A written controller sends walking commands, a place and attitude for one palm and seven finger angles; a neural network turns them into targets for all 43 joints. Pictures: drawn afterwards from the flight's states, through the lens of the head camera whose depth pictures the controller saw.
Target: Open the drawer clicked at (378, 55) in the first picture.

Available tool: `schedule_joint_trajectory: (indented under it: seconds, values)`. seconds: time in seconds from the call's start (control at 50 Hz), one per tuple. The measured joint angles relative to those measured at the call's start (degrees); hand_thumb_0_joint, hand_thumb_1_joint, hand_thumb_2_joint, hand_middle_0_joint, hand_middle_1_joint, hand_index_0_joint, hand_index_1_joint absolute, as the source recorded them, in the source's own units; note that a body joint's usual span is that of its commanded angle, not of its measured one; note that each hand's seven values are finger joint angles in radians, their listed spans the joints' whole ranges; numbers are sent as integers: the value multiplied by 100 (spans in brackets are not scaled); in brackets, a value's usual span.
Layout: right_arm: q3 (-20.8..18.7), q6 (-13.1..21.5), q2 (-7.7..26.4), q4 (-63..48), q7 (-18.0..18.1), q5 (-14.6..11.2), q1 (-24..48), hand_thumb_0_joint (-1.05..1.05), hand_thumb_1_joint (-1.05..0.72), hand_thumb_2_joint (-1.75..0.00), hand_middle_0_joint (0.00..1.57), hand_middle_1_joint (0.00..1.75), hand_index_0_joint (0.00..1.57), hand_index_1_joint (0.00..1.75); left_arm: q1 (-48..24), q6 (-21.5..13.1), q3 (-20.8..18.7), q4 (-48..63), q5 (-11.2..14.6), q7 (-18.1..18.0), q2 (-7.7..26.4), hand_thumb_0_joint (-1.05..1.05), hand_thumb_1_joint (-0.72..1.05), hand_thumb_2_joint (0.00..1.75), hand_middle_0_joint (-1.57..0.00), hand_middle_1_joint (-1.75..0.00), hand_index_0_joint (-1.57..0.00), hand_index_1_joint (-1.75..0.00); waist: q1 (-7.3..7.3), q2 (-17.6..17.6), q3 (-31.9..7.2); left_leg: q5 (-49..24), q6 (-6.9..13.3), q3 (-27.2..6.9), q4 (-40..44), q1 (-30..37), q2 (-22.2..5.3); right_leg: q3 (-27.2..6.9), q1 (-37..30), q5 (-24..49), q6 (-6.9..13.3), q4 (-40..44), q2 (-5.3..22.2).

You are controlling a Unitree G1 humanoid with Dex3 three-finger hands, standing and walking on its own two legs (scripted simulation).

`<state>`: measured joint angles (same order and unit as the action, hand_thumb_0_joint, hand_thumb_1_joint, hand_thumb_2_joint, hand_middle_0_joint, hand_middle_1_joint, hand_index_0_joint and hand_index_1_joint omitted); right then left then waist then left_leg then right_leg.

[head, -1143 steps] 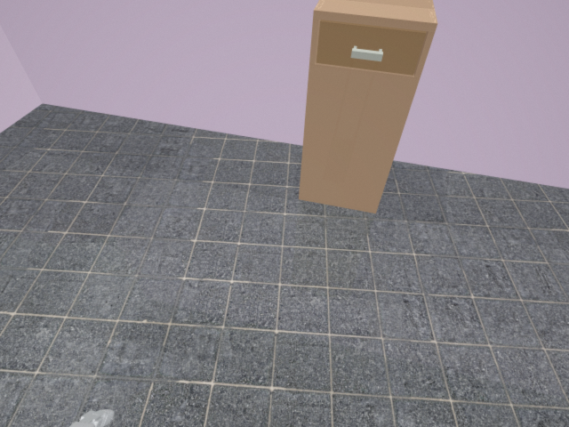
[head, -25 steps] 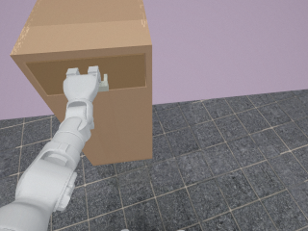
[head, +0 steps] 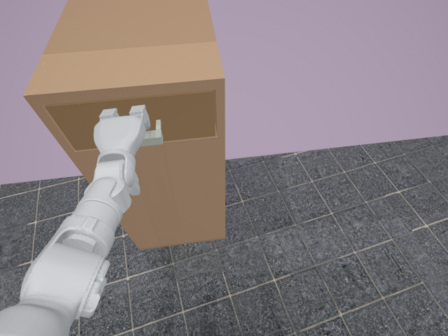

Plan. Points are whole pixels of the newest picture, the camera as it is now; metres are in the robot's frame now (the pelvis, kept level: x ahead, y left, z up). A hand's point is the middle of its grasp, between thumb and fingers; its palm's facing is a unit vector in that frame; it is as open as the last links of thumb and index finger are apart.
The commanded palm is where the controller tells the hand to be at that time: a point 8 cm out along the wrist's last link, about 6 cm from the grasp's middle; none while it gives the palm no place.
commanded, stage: lift the fingers back up to retry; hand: left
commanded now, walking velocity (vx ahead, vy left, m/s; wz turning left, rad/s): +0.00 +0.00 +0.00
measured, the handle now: (139, 132) +0.53 +0.18 +0.03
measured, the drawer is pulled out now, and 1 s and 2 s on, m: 0.00 0.00 0.00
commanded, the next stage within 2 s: re-aim the fingers above the handle in 0.38 s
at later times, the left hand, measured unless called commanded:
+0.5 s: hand (129, 151) +0.44 +0.17 +0.08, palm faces -0.02 -0.06 -1.00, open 13.9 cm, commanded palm +0.42 +0.18 +0.14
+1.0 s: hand (137, 140) +0.46 +0.16 +0.09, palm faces +0.03 -0.04 -1.00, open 13.9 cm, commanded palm +0.42 +0.18 +0.14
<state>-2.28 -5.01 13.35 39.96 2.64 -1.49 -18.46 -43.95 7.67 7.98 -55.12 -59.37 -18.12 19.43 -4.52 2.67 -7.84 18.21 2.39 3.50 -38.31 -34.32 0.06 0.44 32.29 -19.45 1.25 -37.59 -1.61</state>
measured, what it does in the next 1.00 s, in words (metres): stands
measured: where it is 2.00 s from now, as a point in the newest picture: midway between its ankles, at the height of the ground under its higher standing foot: outside the picture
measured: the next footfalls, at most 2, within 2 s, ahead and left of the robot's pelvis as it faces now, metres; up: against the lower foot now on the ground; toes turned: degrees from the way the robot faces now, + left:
none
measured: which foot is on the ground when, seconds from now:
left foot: down 0.00-1.00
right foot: down 0.00-1.00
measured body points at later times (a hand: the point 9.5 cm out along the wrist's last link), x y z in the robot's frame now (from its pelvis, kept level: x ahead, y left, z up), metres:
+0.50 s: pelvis +0.02 -0.01 +0.01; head +0.05 -0.04 +0.46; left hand +0.43 +0.17 +0.13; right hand +0.16 -0.27 -0.11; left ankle +0.00 +0.09 -0.72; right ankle -0.02 -0.11 -0.72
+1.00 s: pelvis +0.01 -0.03 +0.01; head +0.05 -0.06 +0.46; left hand +0.45 +0.16 +0.14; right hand +0.09 -0.29 -0.13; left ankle +0.00 +0.09 -0.72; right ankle -0.02 -0.11 -0.72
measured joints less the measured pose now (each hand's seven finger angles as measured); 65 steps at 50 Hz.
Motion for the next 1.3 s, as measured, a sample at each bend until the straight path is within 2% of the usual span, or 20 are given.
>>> schedule_joint_trajectory:
  seconds: [0.1, 0.16, 0.26, 0.32, 0.38, 0.44, 0.52, 0.58, 0.66, 0.76, 0.86, 0.96, 1.06, 1.12, 1.18, 1.24, 1.3]
  values:
    - [-69, -21, 9, 44, -60, 14, 31, 0, -90, -90, 20, 30, 20, 29, 149, 21, 40, 450, 11, 23, -29, -1, -49, 30, -32, -121, -32, -121, 92, 52, -13, 6, -1, -3, 143, 219, 23, -4, -225, -5, -6, 150, 16]
    - [-67, -88, 28, 76, -103, -3, 104, 0, -90, -90, 20, 30, 20, 29, 203, 183, 80, 628, 65, 95, -69, -1, -49, 30, -32, -120, -32, -120, 152, 92, -38, 4, -3, 5, 257, 399, 35, -18, -396, -6, -9, 251, 24]
    - [-26, -232, 44, 37, -134, -61, 281, 0, -90, -90, 20, 30, 20, 29, 313, 552, 214, 882, 186, 421, -117, -1, -49, 30, -32, -120, -31, -120, 235, 132, -66, -40, -16, 3, 484, 722, 56, -23, -700, 11, 1, 432, 37]
    - [11, -309, 49, -25, -124, -92, 407, 0, -90, -90, 20, 30, 20, 29, 394, 657, 344, 982, 239, 670, -169, -1, -49, 30, -32, -120, -31, -120, 286, 121, -53, -71, -35, -22, 583, 873, 65, -1, -846, 18, 18, 505, 42]
    - [50, -348, 49, -108, -78, -95, 549, 0, -90, -90, 20, 30, 20, 29, 535, 546, 380, 1108, 258, 899, -199, -1, -49, 30, -32, -120, -31, -120, 312, 81, -1, -94, -58, -51, 637, 974, 65, 27, -944, 16, 43, 533, 39]
    - [60, -331, 45, -195, -17, -77, 657, 0, -90, -90, 21, 30, 20, 29, 737, 266, 322, 1298, 210, 977, -160, -1, -49, 30, -32, -120, -31, -120, 340, 36, 49, -105, -86, -66, 655, 1030, 52, 41, -990, 10, 73, 526, 25]
    - [37, -239, 50, -217, 24, -62, 737, 0, -90, -90, 20, 30, 20, 29, 860, -63, 298, 1459, 102, 819, -60, 0, -49, 30, -32, -120, -32, -120, 387, -4, 116, -110, -126, -116, 626, 1031, 38, 92, -1001, -8, 114, 486, 11]
    - [14, -170, 58, -159, 15, -63, 766, 0, -90, -90, 20, 30, 20, 29, 745, -85, 324, 1394, 59, 630, 2, -1, -49, 30, -32, -120, -32, -120, 413, -11, 166, -125, -153, -169, 591, 981, 35, 147, -967, -16, 141, 449, 7]
    - [15, -150, 70, -39, 2, -72, 759, 0, -90, -90, 20, 30, 20, 29, 473, 109, 362, 1111, 86, 506, 32, -1, -49, 30, -32, -120, -32, -120, 400, 27, 184, -156, -177, -217, 579, 915, 33, 195, -911, -5, 165, 431, 4]
    - [33, -204, 75, 47, 14, -76, 635, 0, -90, -90, 20, 30, 20, 29, 258, 304, 402, 832, 236, 700, -16, -1, -49, 30, -32, -120, -31, -120, 321, 92, 168, -194, -190, -215, 636, 916, 26, 191, -894, 20, 178, 458, -5]
    - [58, -236, 76, 75, 61, -58, 470, 0, -90, -90, 20, 30, 20, 29, 311, 26, 256, 815, 248, 870, -94, -1, -49, 30, -32, -120, -31, -120, 219, 96, 146, -195, -197, -150, 672, 942, 2, 125, -875, 24, 187, 450, -27]
    - [39, -203, 75, 68, 80, -41, 336, 0, -90, -90, 20, 30, 20, 29, 474, -274, -100, 857, 73, 635, 1, 0, -49, 30, -32, -120, -32, -120, 154, 55, 125, -182, -214, -53, 674, 916, -45, 28, -793, 31, 202, 413, -72]
    - [-41, -150, 109, 95, 21, -53, 229, 0, -90, -90, 20, 30, 20, 29, 642, -109, -268, 918, -2, 354, 186, 0, -49, 30, -32, -120, -32, -120, 196, 72, 104, -192, -222, -18, 698, 904, -73, -9, -774, 64, 209, 450, -101]
    - [-61, -151, 146, 136, -1, -92, 218, 0, -90, -90, 20, 30, 20, 29, 714, 112, -193, 918, 98, 414, 259, 0, -49, 30, -32, -120, -31, -120, 231, 95, 101, -213, -211, -51, 737, 952, -65, 22, -848, 89, 199, 521, -94]
    - [-68, -146, 164, 159, 18, -131, 262, 0, -90, -90, 20, 30, 20, 29, 698, 252, 17, 912, 246, 639, 280, -1, -49, 30, -32, -120, -31, -120, 249, 81, 131, -239, -197, -120, 766, 1005, -38, 89, -946, 106, 188, 587, -70]
    - [-64, -107, 168, 138, 73, -132, 349, 0, -90, -90, 20, 30, 20, 29, 626, 144, 224, 943, 305, 863, 244, -1, -49, 30, -32, -120, -31, -120, 254, 41, 175, -254, -185, -183, 749, 1012, -7, 153, -991, 112, 178, 601, -41]
    - [-85, -31, 166, 89, 105, -101, 452, 0, -90, -90, 20, 30, 20, 29, 530, -136, 405, 1054, 268, 936, 151, -1, -49, 30, -32, -120, -32, -120, 253, 20, 209, -247, -167, -214, 688, 966, 19, 186, -969, 104, 161, 565, -14]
